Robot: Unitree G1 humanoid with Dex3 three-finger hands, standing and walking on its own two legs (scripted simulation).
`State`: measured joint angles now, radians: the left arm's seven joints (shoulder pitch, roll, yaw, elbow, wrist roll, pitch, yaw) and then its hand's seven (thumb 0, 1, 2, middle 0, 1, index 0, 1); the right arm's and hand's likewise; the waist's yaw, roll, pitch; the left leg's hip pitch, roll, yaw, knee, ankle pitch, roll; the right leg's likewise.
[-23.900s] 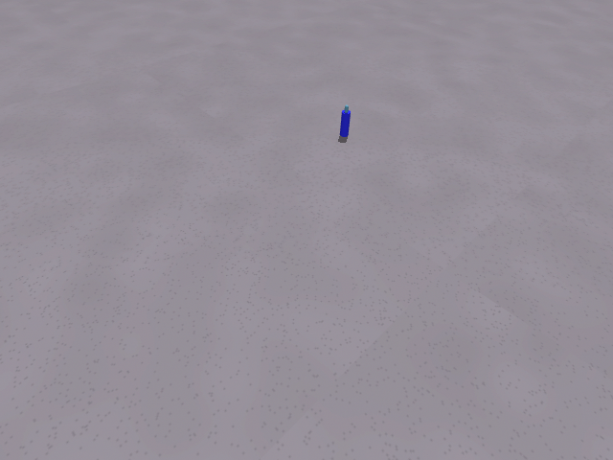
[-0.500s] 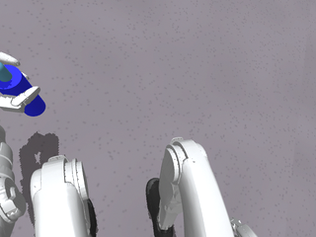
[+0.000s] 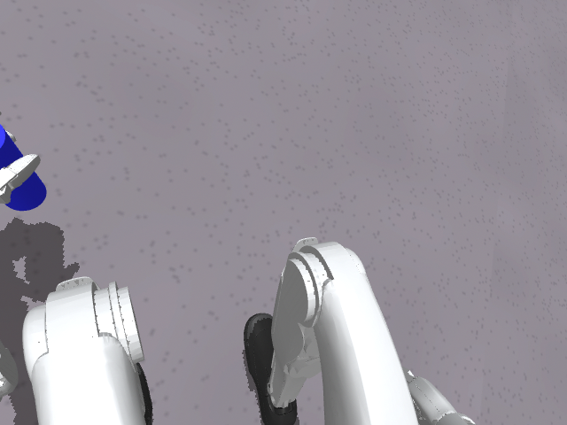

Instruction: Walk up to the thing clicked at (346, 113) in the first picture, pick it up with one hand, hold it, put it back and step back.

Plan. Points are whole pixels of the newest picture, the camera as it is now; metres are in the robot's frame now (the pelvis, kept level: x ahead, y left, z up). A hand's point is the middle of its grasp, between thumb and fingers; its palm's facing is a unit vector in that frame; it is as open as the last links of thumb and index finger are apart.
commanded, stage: lower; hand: left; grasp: from the side
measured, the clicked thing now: out of the picture +0.47 +0.27 -0.11
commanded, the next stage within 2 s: loosen in 0.74 s
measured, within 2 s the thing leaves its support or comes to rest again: neither
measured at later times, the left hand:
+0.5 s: hand (5, 162) +0.49 +0.27 -0.15, palm faces +0.20 -0.98 -0.03, open 8.6 cm
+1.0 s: hand (12, 166) +0.49 +0.27 -0.17, palm faces +0.22 -0.98 -0.01, open 8.5 cm
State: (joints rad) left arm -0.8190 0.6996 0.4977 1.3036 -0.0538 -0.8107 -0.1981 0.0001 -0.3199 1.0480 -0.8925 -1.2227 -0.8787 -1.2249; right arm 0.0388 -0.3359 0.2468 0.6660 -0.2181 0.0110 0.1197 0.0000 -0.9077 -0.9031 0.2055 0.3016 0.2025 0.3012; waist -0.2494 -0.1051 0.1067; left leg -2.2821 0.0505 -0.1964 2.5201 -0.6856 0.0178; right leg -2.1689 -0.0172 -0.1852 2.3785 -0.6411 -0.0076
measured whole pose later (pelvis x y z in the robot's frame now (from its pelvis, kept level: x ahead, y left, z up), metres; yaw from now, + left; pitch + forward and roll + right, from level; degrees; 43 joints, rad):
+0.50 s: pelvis +0.00 +0.01 -0.01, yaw -3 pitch +19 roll -15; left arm -0.85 0.87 0.45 1.44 -0.07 -0.93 -0.15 0.00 -0.32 1.05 -0.89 -1.23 -0.87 -1.23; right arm -0.07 -0.36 0.42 0.60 -0.30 0.02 0.11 0.00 -0.91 -0.90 0.21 0.30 0.20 0.30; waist -0.28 -0.21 0.24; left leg -2.25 0.04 -0.29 2.59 -0.71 0.01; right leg -2.10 0.01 -0.26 2.38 -0.64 0.01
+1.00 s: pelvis -0.01 +0.01 -0.01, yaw -6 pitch +17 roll -18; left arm -0.86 0.95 0.43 1.50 -0.08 -1.00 -0.11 0.00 -0.28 0.98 -0.91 -1.16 -0.90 -1.16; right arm -0.12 -0.36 0.52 0.57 -0.34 0.03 0.11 0.00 -0.90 -0.89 0.21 0.30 0.20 0.30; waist -0.29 -0.26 0.28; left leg -2.24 0.04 -0.35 2.61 -0.72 0.01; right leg -2.06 0.03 -0.30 2.35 -0.62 0.03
